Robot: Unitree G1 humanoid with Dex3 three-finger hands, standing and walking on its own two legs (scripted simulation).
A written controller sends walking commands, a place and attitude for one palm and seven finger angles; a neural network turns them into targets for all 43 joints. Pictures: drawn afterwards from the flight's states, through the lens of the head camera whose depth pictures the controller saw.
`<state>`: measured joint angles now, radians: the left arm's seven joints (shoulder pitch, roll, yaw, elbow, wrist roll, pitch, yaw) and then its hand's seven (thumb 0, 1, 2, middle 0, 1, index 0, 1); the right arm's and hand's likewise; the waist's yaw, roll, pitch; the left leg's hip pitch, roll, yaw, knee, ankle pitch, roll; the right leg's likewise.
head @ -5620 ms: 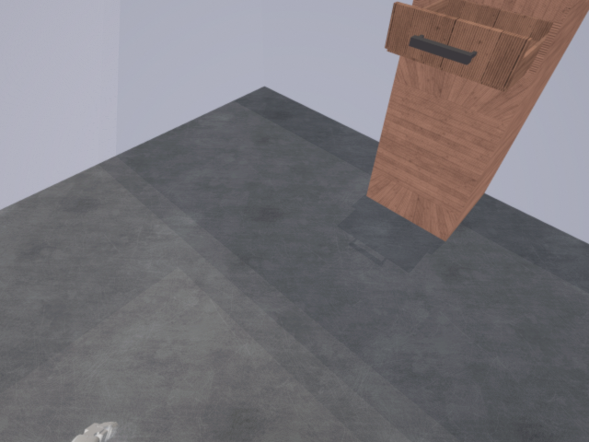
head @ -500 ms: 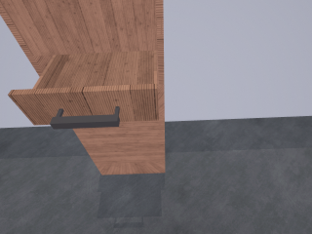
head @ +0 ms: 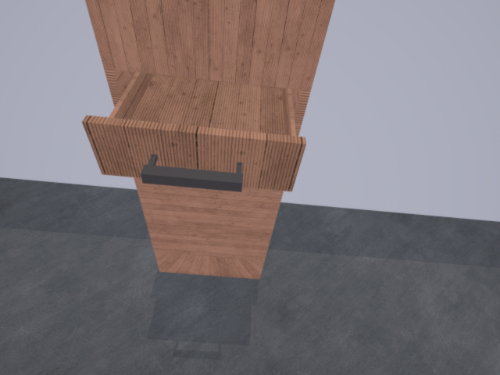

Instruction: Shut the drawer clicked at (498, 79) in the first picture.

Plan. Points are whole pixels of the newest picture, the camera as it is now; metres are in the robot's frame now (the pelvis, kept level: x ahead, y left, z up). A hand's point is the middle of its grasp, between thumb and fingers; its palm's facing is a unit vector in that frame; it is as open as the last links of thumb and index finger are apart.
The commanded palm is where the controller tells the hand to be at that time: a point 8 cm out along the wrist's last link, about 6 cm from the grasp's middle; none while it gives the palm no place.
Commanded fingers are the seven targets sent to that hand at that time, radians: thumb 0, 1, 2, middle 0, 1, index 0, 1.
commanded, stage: come to a stop and stand still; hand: left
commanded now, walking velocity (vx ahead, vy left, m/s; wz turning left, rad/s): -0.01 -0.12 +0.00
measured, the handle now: (195, 170) +0.44 +0.14 +0.07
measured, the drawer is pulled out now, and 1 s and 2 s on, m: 0.18 0.18 0.18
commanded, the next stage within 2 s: look again from close up in 0.78 s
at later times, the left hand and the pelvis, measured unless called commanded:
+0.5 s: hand out of the picture +0.02 +0.09 -0.17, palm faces +0.06 -0.97 -0.25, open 7.2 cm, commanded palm none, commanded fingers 0.00 0.90 0.90 -0.20 -0.30 -0.20 -0.30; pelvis -0.01 -0.09 -0.01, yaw +2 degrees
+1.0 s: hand out of the picture -0.04 +0.08 -0.18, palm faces +0.08 -0.98 -0.19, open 7.4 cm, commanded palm none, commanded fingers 0.00 0.90 0.90 -0.20 -0.30 -0.20 -0.30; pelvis -0.01 -0.08 -0.01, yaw +2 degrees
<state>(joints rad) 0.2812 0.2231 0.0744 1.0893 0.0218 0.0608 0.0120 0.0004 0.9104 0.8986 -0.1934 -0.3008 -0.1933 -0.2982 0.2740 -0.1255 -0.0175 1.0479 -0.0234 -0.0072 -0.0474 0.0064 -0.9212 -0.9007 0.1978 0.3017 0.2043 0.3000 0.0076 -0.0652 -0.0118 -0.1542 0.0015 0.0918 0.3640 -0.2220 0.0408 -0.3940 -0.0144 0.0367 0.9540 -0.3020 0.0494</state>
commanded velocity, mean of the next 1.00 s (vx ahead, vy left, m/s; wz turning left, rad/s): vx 0.00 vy -0.01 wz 0.00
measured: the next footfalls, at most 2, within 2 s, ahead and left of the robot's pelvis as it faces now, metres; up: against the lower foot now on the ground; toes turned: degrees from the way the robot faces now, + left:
right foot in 0.28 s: +0.00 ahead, -0.16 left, +0.00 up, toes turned -4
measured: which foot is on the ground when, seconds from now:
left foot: down 0.00-1.00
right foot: up 0.00-0.26, down 0.28-1.00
